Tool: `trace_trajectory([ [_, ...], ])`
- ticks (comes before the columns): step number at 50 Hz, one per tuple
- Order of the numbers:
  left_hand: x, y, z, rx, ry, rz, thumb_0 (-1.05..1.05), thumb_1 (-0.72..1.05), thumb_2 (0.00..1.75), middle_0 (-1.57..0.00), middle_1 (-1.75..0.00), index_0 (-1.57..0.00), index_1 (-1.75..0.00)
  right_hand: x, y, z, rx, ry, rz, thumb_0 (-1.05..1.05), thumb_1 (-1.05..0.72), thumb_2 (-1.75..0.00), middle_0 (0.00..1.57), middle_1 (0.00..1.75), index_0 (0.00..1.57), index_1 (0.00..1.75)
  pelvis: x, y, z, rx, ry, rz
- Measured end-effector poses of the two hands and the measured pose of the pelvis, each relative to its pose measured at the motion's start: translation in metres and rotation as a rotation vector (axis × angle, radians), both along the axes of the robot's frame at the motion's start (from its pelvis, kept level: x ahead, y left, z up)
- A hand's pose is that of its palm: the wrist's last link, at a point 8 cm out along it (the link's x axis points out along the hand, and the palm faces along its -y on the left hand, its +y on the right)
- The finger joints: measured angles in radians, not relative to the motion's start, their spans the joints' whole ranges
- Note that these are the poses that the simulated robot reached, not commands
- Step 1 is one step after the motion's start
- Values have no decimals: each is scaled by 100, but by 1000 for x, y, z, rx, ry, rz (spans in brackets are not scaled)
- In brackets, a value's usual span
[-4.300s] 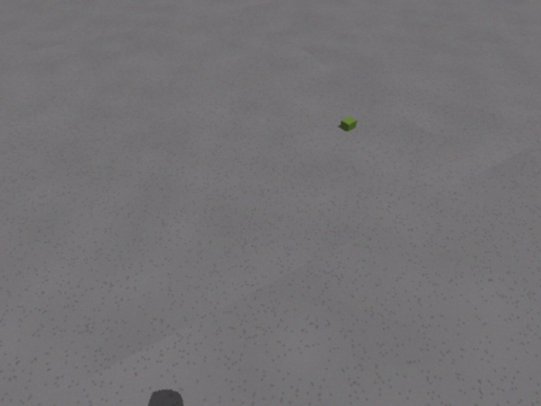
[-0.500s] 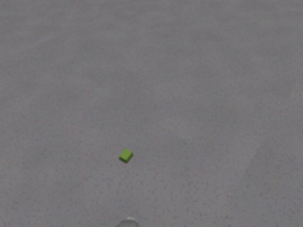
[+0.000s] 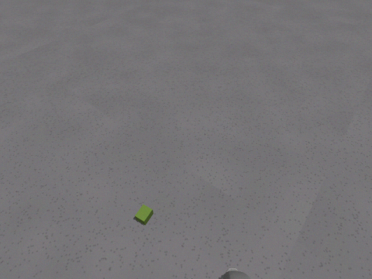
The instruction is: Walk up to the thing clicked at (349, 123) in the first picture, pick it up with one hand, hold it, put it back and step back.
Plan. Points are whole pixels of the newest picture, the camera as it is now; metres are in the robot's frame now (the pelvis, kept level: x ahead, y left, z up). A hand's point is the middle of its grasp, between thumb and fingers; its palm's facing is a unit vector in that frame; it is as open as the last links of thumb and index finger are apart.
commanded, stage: walk up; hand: left
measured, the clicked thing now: (144, 214) +0.58 +0.24 -0.74
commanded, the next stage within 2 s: stand in 2.00 s
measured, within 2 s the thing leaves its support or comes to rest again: neither
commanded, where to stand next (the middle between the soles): +0.16 +0.00 m, yaw -1 degrees
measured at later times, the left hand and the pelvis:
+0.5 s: hand out of the picture +0.14 +0.27 -0.15, palm faces +0.01 -0.92 -0.39, open 7.4 cm; pelvis +0.06 +0.00 -0.01, yaw +1 degrees
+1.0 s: hand out of the picture +0.12 +0.27 -0.15, palm faces +0.03 -0.93 -0.36, open 7.4 cm; pelvis +0.09 +0.00 +0.01, yaw +1 degrees
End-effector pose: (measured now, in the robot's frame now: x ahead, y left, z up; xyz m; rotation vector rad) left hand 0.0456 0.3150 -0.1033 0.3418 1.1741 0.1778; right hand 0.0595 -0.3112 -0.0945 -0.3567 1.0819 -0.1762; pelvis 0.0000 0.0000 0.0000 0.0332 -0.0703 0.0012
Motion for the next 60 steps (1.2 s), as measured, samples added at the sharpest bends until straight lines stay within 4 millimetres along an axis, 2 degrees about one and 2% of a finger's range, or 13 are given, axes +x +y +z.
trace_trajectory([
  [5,33,-12,7,74,-24,-6,1,90,90,-21,-30,-20,-30,16,-21,-32,30,57,-28,0,-90,-90,20,30,21,30,27,-18,-13,-14,5,-1],
  [8,46,-22,14,88,-53,-5,1,90,90,-21,-30,-20,-30,28,-21,-41,50,94,-22,0,-90,-90,20,30,20,30,35,-25,-11,-7,2,-1],
  [13,55,-28,28,94,-49,1,0,90,90,-21,-30,-21,-30,47,-20,-37,70,107,-10,0,-90,-90,20,30,20,30,47,-25,0,5,11,-4],
  [17,61,-24,27,96,-39,-6,0,90,90,-21,-30,-21,-30,56,-20,-34,54,115,-14,0,-90,-90,20,30,20,30,56,-21,1,-9,15,-4],
  [20,68,-15,17,85,-44,0,1,90,90,-21,-30,-21,-30,59,-16,-32,30,125,-19,0,-90,-90,20,30,20,30,60,-15,-3,-24,13,2],
  [24,81,-2,-8,50,-52,19,1,90,90,-21,-30,-21,-30,62,-7,-31,-17,122,-34,0,-90,-90,20,30,20,30,63,-3,-15,-25,1,13],
  [29,90,-5,-24,-19,-38,34,1,90,90,-21,-30,-20,-30,68,10,-18,-24,109,-32,0,-90,-90,20,30,20,30,65,5,-10,-40,0,6],
  [36,74,-10,-29,-49,31,57,1,90,90,-21,-30,-20,-30,97,22,-12,-1,78,-3,0,-90,-90,20,30,20,30,69,6,-4,-56,4,9],
  [42,57,-8,-19,-25,100,96,1,90,90,-21,-30,-21,-30,124,27,-15,31,68,23,0,-90,-90,20,30,20,30,79,4,1,-53,21,14],
  [46,57,-6,-11,-4,123,111,1,90,90,-21,-30,-20,-30,138,29,-17,50,64,25,0,-90,-90,20,30,20,30,86,3,5,-47,26,17],
  [53,83,-6,-1,13,88,107,1,90,90,-21,-30,-20,-30,148,28,-18,62,72,7,0,-90,-90,20,30,20,30,94,2,9,-40,24,16],
  [60,119,-11,2,-2,23,69,1,90,90,-21,-30,-20,-30,141,24,-14,54,84,-29,0,-90,-90,20,30,20,30,97,3,12,-37,19,10],
])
